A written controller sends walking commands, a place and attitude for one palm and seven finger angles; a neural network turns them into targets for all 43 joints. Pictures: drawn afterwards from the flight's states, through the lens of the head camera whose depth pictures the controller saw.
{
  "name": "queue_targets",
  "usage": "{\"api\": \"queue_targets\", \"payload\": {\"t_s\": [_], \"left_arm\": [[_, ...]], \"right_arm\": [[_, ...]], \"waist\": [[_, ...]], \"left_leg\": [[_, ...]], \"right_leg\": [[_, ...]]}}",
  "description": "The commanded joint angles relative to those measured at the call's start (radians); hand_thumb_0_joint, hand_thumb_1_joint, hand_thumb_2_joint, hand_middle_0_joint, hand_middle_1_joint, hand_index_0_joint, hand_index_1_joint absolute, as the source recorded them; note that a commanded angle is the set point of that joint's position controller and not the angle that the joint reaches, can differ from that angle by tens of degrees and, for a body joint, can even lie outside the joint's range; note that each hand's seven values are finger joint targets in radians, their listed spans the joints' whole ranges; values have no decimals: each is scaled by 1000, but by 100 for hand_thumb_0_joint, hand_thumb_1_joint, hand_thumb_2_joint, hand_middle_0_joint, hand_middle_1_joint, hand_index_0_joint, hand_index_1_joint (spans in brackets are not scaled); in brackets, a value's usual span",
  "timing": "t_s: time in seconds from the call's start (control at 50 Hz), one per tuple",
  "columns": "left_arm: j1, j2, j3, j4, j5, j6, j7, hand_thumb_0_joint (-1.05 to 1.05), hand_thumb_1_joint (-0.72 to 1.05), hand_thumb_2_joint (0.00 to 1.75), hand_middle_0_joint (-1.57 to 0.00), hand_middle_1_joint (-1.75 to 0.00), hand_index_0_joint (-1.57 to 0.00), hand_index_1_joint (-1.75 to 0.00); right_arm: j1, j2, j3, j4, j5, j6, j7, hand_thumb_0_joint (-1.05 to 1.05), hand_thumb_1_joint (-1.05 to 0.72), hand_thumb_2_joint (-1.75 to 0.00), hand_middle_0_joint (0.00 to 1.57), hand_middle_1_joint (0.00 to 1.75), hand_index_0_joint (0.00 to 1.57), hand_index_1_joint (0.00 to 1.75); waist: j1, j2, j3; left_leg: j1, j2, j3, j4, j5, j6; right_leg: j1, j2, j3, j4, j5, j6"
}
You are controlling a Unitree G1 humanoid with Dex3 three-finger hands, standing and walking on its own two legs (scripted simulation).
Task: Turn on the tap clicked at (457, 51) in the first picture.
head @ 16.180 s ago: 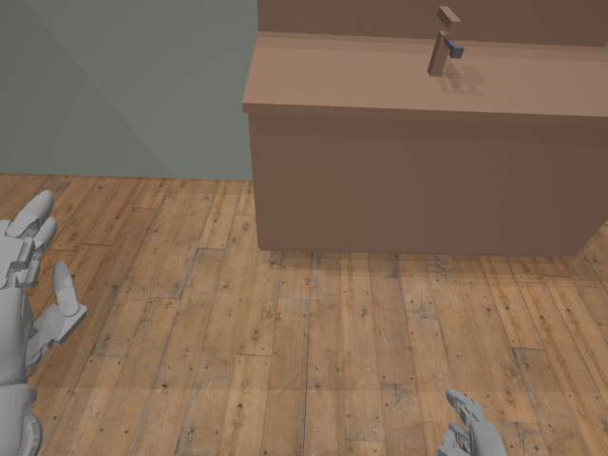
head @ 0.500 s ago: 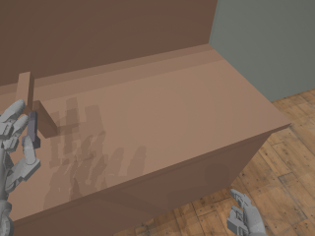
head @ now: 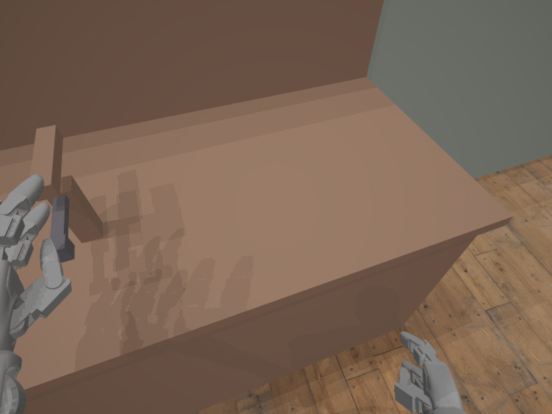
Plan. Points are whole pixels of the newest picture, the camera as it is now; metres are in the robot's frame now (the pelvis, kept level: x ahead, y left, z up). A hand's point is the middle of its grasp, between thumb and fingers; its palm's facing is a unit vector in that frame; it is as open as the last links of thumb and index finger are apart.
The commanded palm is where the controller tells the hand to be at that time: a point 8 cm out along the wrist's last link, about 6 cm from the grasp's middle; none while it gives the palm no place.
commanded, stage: shuffle to correct the standing spot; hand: left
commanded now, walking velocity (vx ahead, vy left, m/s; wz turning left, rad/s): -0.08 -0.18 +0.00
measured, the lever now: (58, 249) +0.30 +0.32 +0.09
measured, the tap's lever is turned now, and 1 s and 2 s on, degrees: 0 0 0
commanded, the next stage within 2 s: come to a stop and stand still in 0.42 s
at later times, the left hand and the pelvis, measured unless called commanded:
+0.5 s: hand (66, 283) +0.21 +0.23 +0.16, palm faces +0.35 -0.87 -0.35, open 7.5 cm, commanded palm +0.16 +0.28 +0.18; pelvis +0.00 +0.00 +0.00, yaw +0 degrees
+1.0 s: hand (4, 267) +0.23 +0.31 +0.16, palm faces +0.38 -0.84 -0.37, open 7.5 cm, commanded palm +0.16 +0.33 +0.18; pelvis +0.00 +0.05 +0.00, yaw -1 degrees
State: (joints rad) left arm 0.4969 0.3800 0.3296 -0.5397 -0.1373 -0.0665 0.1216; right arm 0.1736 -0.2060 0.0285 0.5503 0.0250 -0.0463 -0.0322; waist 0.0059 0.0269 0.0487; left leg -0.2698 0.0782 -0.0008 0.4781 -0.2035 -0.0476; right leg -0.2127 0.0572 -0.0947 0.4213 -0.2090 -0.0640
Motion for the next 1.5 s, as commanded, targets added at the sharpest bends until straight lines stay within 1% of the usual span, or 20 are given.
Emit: {"api": "queue_targets", "payload": {"t_s": [0.0,0.52,0.54,0.56,0.58,0.6,0.64,0.7,0.74,0.78,0.8,0.88,0.92,1.02,1.08,1.16,1.2,1.3,1.42,1.48], "left_arm": [[-53,179,125,-211,3,-58,18,0,90,90,-20,-30,-20,-30],[-55,160,113,-202,2,-59,23,0,90,90,-20,-30,-20,-30],[-1056,974,715,-334,196,-179,-17,0,90,90,-20,-30,-20,-30],[-558,389,344,183,101,-135,-67,0,90,90,-20,-30,-20,-30],[-277,337,302,148,63,-139,-63,0,90,90,-20,-30,-20,-30],[-177,164,161,207,52,-128,-65,0,90,90,-20,-30,-20,-30],[-176,140,105,9,47,-169,-72,0,90,90,-20,-30,-20,-30],[-52,64,29,-116,48,-173,-46,0,90,90,-20,-30,-20,-30],[-87,168,122,-179,67,-180,-25,0,90,90,-20,-30,-20,-30],[-107,229,197,-187,69,-187,-8,0,90,90,-20,-30,-20,-30],[-121,289,254,-219,72,-187,8,0,90,90,-20,-30,-20,-30],[-191,210,204,-217,74,-208,18,0,90,90,-20,-30,-20,-30],[-217,199,196,-203,86,-218,17,0,90,90,-20,-30,-20,-30],[-173,85,77,-119,105,-213,-5,0,90,90,-20,-30,-20,-30],[-154,89,72,-111,115,-205,-8,0,90,90,-20,-30,-20,-30],[-177,130,115,-143,114,-202,-8,0,90,90,-20,-30,-20,-30],[-207,185,165,-206,115,-206,0,0,90,90,-20,-30,-20,-30],[-181,188,165,-272,108,-213,1,0,90,90,-20,-30,-20,-30],[-105,106,104,-149,99,-199,-4,0,90,90,-20,-30,-20,-30],[-120,124,114,-133,100,-194,-2,0,90,90,-20,-30,-20,-30]], "right_arm": [[-120,-113,-48,-159,9,-58,-12,0,-90,-90,20,30,20,30],[-107,-117,-49,-154,5,-55,-13,0,-90,-90,20,30,20,30],[148,-166,-124,-45,-38,-134,-39,0,-90,-90,20,30,20,30],[48,-84,-98,-50,-21,-134,-34,0,-90,-90,20,30,20,30],[29,-125,-112,-129,-10,-138,-21,0,-90,-90,20,30,20,30],[0,-128,-103,-132,11,-144,-2,0,-90,-90,20,30,20,30],[15,-137,-93,-141,3,-147,13,0,-90,-90,20,30,20,30],[-56,-102,-65,-152,21,-162,35,0,-90,-90,20,30,20,30],[-48,-113,-72,-155,5,-167,19,0,-90,-90,20,30,20,30],[-53,-109,-68,-151,-5,-171,-1,0,-90,-90,20,30,20,30],[-75,-113,-62,-138,-5,-164,-11,0,-90,-90,20,30,20,30],[-60,-118,-63,-136,-13,-170,-30,0,-90,-90,20,30,20,30],[-57,-116,-54,-125,-15,-179,-29,0,-90,-90,20,30,20,30],[-20,-116,-54,-108,-16,-199,0,0,-90,-90,20,30,20,30],[-10,-120,-63,-108,-17,-190,12,0,-90,-90,20,30,20,30],[-22,-115,-61,-121,-19,-165,10,0,-90,-90,20,30,20,30],[-48,-109,-54,-126,-16,-156,6,0,-90,-90,20,30,20,30],[-49,-96,-51,-139,-21,-153,8,0,-90,-90,20,30,20,30],[-20,-114,-55,-128,-20,-131,13,0,-90,-90,20,30,20,30],[-23,-119,-65,-133,-12,-123,5,0,-90,-90,20,30,20,30]], "waist": [[-6,35,-152],[-5,31,-160],[24,-265,-4],[19,-234,-168],[68,-175,-103],[52,11,-141],[49,118,-210],[48,25,-203],[42,-134,-177],[31,-208,-138],[27,-167,-123],[14,107,-94],[18,173,-97],[13,81,-126],[12,37,-142],[9,32,-157],[9,73,-173],[14,147,-209],[6,54,-183],[4,46,-159]], "left_leg": [[77,73,-73,-52,65,65],[70,67,-73,-49,39,68],[-85,35,60,29,107,69],[-1,-62,53,51,138,86],[-17,-40,62,102,103,52],[31,-30,84,67,126,56],[51,1,53,3,127,77],[67,12,36,3,70,92],[33,-22,29,34,-44,78],[49,-51,19,65,-85,67],[90,-43,10,54,-68,66],[47,12,-63,-109,-111,83],[-32,55,-103,-177,-144,98],[20,55,-88,-147,37,86],[54,59,-87,-128,154,69],[74,59,-92,-128,250,44],[109,51,-86,-129,296,24],[206,64,-87,-110,465,3],[111,46,-69,-96,299,19],[72,39,-74,-115,211,21]], "right_leg": [[15,-155,129,-85,122,37],[23,-153,129,-97,99,36],[-36,-136,153,-185,209,175],[3,-194,178,-117,257,67],[4,-190,243,-129,388,105],[64,-204,219,-45,479,75],[74,-177,171,-1,302,130],[63,-140,147,-20,144,152],[16,-157,177,-98,-22,120],[-67,-189,221,-167,-193,58],[-118,-190,224,-172,-234,36],[-50,-119,174,-78,-162,40],[55,-95,111,-4,-59,51],[84,-95,87,-8,81,54],[79,-101,87,-5,127,56],[88,-99,73,1,128,57],[79,-92,60,17,116,56],[44,-90,42,28,43,51],[113,-106,48,-44,153,48],[124,-120,65,-48,163,47]]}}
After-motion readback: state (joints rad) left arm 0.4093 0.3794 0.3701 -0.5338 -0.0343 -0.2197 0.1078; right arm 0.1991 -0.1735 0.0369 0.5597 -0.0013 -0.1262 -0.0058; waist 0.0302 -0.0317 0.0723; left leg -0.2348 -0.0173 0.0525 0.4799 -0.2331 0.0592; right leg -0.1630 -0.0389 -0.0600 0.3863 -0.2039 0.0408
